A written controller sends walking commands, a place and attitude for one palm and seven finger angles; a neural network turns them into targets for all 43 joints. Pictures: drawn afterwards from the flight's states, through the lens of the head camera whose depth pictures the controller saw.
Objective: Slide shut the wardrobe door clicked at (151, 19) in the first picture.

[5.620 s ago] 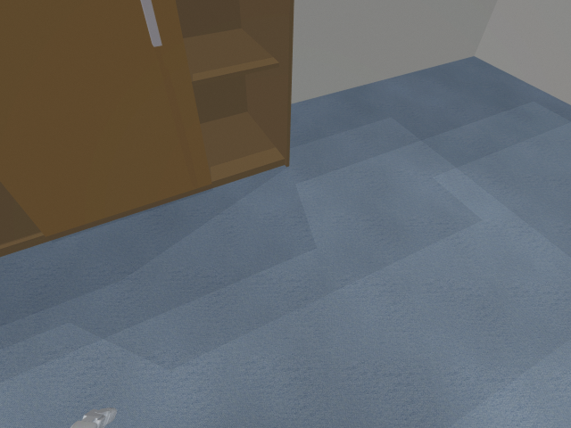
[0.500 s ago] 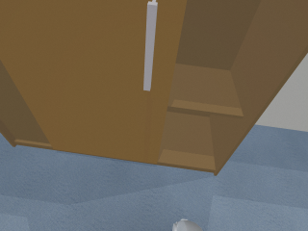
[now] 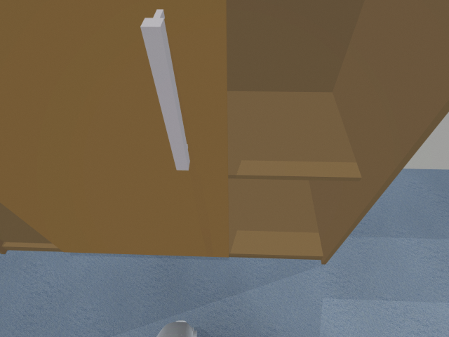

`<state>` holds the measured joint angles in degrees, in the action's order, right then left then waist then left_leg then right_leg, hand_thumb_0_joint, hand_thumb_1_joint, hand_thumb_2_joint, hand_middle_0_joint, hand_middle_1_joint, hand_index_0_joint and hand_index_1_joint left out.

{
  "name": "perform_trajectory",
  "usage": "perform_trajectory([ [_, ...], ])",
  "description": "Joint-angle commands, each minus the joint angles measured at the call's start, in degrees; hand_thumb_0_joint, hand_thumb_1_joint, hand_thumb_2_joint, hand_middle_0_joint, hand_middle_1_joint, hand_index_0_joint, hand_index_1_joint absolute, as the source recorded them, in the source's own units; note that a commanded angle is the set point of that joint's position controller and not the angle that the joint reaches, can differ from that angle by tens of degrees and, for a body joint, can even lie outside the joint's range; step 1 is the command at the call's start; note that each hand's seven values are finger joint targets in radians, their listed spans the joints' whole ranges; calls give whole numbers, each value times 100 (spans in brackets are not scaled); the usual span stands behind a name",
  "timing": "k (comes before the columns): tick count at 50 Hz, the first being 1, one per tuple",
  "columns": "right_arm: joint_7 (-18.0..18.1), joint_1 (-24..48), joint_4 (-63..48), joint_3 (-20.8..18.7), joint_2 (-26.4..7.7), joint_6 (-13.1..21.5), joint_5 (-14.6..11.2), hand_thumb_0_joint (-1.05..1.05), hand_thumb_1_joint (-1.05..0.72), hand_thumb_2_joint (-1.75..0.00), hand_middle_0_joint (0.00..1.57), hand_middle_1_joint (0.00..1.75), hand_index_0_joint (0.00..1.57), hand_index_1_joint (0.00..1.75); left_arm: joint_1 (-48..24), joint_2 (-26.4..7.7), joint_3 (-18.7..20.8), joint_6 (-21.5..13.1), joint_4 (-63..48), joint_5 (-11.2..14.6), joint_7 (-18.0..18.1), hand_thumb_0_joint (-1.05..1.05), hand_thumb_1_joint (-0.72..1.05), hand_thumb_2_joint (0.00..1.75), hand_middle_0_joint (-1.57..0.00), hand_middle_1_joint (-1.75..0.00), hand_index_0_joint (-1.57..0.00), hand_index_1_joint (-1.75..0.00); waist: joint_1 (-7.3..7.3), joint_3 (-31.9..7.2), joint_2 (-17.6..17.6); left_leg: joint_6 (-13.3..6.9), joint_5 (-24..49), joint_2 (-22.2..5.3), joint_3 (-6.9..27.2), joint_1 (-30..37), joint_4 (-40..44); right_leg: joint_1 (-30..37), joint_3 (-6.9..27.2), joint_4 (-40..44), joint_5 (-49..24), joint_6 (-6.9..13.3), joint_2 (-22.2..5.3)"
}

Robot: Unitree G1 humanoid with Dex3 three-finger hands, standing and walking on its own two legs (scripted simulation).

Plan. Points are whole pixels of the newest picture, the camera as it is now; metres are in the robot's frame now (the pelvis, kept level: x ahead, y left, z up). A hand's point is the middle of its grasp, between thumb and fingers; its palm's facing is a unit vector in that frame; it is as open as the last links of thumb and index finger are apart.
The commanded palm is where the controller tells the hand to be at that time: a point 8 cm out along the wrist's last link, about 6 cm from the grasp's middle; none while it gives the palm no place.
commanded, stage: come to a stop and stand still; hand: left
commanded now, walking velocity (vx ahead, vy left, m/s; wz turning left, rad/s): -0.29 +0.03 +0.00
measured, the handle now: (173, 104) +0.49 +0.12 +0.15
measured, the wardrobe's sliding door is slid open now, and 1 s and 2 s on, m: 0.42 0.42 0.42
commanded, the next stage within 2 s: look again from close up in 1.84 s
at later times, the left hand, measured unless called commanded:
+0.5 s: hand out of the picture +0.04 +0.24 -0.18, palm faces +0.00 -0.97 -0.24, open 7.4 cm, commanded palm none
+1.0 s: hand out of the picture -0.03 +0.12 -0.17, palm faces +0.02 -0.98 -0.20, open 7.3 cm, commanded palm none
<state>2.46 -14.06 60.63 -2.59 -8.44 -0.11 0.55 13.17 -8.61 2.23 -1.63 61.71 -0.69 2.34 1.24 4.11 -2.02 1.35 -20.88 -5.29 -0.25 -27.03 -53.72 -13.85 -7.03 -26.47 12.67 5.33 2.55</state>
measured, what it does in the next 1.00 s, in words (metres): steps on the spot: left foot, then right foot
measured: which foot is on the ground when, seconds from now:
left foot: up 0.00-0.18, down 0.20-0.68, up 0.70-0.84, down 0.86-1.00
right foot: down 0.00-0.22, up 0.24-0.60, down 0.62-1.00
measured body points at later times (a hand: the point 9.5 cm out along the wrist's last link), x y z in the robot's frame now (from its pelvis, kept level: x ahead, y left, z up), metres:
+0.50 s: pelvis +0.00 +0.03 +0.01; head +0.05 +0.05 +0.45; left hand +0.04 +0.29 -0.16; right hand +0.07 -0.20 -0.14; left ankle +0.05 +0.15 -0.74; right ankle -0.09 -0.12 -0.67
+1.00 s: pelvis -0.03 -0.05 +0.00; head -0.02 -0.06 +0.45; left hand -0.03 +0.18 -0.15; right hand -0.08 -0.26 -0.17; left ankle -0.02 +0.13 -0.74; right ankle -0.07 -0.12 -0.74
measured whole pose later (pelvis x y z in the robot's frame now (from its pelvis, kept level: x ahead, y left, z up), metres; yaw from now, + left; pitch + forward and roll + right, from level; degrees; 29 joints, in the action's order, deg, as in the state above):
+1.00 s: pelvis -0.03 -0.05 +0.00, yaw -2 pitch -1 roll +0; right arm 2.1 -17.7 67.0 -0.8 -7.8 -1.2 0.5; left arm 15.3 -7.6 0.9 -0.4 64.8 0.5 2.0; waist 0.5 3.0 -1.0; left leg 5.0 -11.8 -4.8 1.1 -11.1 -24.2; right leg -7.5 -4.0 -25.8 17.3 3.6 2.3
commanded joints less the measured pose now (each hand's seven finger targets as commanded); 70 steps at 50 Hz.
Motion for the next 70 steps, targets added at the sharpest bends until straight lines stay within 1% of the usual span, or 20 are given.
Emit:
perform_trajectory([
  [1, -66, -593, -18, 12, -74, -132, -42, 0, -90, -90, 20, 30, 20, 30, 325, -805, 132, 25, -303, -37, 12, 0, 90, 90, -20, -30, -20, -30, -87, -505, 788, 141, 139, 247, -221, 609, 748, 204, 943, 392, -4123, 560, -1574],
  [6, -55, 16, -293, -121, -367, -200, -27, 0, -90, -90, 20, 30, 20, 30, 296, -938, 234, 180, -420, -88, 33, 0, 90, 90, -20, -30, -20, -30, -145, -274, 1221, 154, 59, 342, -141, 694, 1100, 203, 1166, 65, -4112, 574, -1699],
  [9, -66, -217, -191, -134, -453, -120, -10, 0, -90, -90, 20, 30, 20, 30, 228, -917, 233, 250, -467, -34, 51, 0, 90, 90, -20, -30, -20, -30, -1, -546, 797, 52, 2122, 138, -88, 1776, 2723, 51, 917, -620, -2796, 40, -1275],
  [11, -18, -354, -315, -202, -1159, -44, 44, 0, -90, -90, 20, 30, 20, 30, 648, -504, 139, 300, -579, 44, 76, 0, 90, 90, -20, -30, -20, -30, -72, -913, -1394, -968, 6572, -1863, 1604, 2431, 3095, -796, 357, -2233, 1892, -570, -263],
  [13, 100, -145, -362, -164, -1117, -67, 66, 0, -90, -90, 20, 30, 20, 30, 477, -635, 208, 419, -542, -23, 114, 0, 90, 90, -20, -30, -20, -30, -77, -791, -1226, -1250, 5862, -1734, 1286, 1708, 3251, -831, 1155, -3672, 2292, -564, -189],
  [18, 122, 246, -610, -134, -915, -17, 63, 0, -90, -90, 20, 30, 20, 30, 557, -740, 260, 443, -533, -49, -17, 0, 90, 90, -20, -30, -20, -30, -160, -909, -609, -1056, 4599, -1133, 653, 2189, 3234, -1418, 1109, -4281, 1251, -783, -211],
  [25, 27, -80, -449, -237, -1073, -59, 102, 0, -90, -90, 20, 30, 20, 30, 120, -554, 128, 413, -631, -16, -119, 0, 90, 90, -20, -30, -20, -30, 134, -894, -1085, -972, 2614, -1035, 820, 2447, 3577, -706, 602, -1727, 1719, -763, -381],
  [28, -53, 14, -362, -273, -1125, -98, 82, 0, -90, -90, 20, 30, 20, 30, 507, -540, 99, 346, -401, 15, -103, 0, 90, 90, -20, -30, -20, -30, -58, -827, -1053, -763, 1456, -856, 795, 1898, 3606, 103, 404, -362, 997, -637, -298],
  [30, -97, 28, -337, -237, -853, -117, 16, 0, -90, -90, 20, 30, 20, 30, 895, -760, 107, 280, -193, -24, -69, 0, 90, 90, -20, -30, -20, -30, -234, -650, -360, -291, 471, -329, 351, 1058, 3224, 1000, 580, 898, 98, -535, -522],
  [32, -151, 223, -478, -55, -349, -152, -14, 0, -90, -90, 20, 30, 20, 30, 348, -1297, 101, 202, -322, -45, -32, 0, 90, 90, -20, -30, -20, -30, -126, -64, 1255, 84, -362, 225, -159, 638, 2455, -83, 2164, 1736, 1276, 49, -1920],
  [33, -195, 298, -477, -68, -447, -163, 12, 0, -90, -90, 20, 30, 20, 30, 99, -1309, 70, 204, -414, -42, -38, 0, 90, 90, -20, -30, -20, -30, -119, 20, 926, 36, -322, 182, -3, 1014, 2184, -662, 2092, 1851, 1784, 167, -1969],
  [34, -189, 278, -425, -63, -395, -224, 50, 0, -90, -90, 20, 30, 20, 30, 20, -1195, 104, 167, -395, -46, -16, 0, 90, 90, -20, -30, -20, -30, -133, 308, 1785, -25, -232, 161, 42, 869, 1974, -912, 2145, 1989, 1956, 144, -1724],
  [38, -146, -392, 58, 7, -393, -137, 36, 0, -90, -90, 20, 30, 20, 30, 17, -788, 2, 109, -277, 24, -35, 0, 90, 90, -20, -30, -20, -30, 28, 388, 1198, -28, 560, 183, 5, 978, 2001, -292, 1316, 1296, 159, 81, -1251],
  [47, 31, -600, 480, 146, -403, 37, 7, 0, -90, -90, 20, 30, 20, 30, 580, -628, -35, 51, 163, 105, -4, 0, 90, 90, -20, -30, -20, -30, -133, -405, -30, -13, 2304, -60, 121, 1919, 2993, 575, 1024, 609, -1741, -373, -897],
  [60, 16, -533, 458, 144, -328, -27, 16, 0, -90, -90, 20, 30, 20, 30, 718, -434, -63, 86, 293, 55, -18, 0, 90, 90, -20, -30, -20, -30, -92, 277, 255, -23, 1406, -5, 111, 1845, 3214, -54, 1137, 1189, 267, -314, -813],
  [61, -70, 202, 8, 136, -449, 112, -17, 0, -90, -90, 20, 30, 20, 30, 1374, -575, -32, -179, 402, -87, 208, 0, 90, 90, -20, -30, -20, -30, -468, 390, 862, 97, 652, 154, -159, 769, 1577, 325, 1825, 970, -3760, -918, -1326],
  [62, -89, -191, -252, 136, -196, 77, 6, 0, -90, -90, 20, 30, 20, 30, 1190, -756, -19, -242, 132, -99, 206, 0, 90, 90, -20, -30, -20, -30, -43, -153, 663, -106, 77, 212, 179, 691, 1261, 716, 1724, 582, -4785, -694, -1694],
  [63, -89, -266, -212, 107, -197, 72, 8, 0, -90, -90, 20, 30, 20, 30, 992, -686, -32, -232, 4, -83, 166, 0, 90, 90, -20, -30, -20, -30, -5, -313, 201, -180, 56, 179, 77, 720, 1183, 788, 1434, 451, -4600, -326, -1612],
  [65, -129, -404, -243, 156, -110, 84, -20, 0, -90, -90, 20, 30, 20, 30, 772, -709, -36, -204, -128, -72, 125, 0, 90, 90, -20, -30, -20, -30, 22, -643, 553, -155, 235, 264, -146, 1074, 1853, 757, 1102, 347, -3152, 25, -1364],
  [70, -86, -593, -216, 166, -537, 200, 60, 0, -90, -90, 20, 30, 20, 30, 816, -311, -120, -44, -214, -12, 76, 0, 90, 90, -20, -30, -20, -30, -110, -107, 80, -401, 1538, -162, 375, 1231, 2784, -5, 883, 179, -134, -257, -650],
])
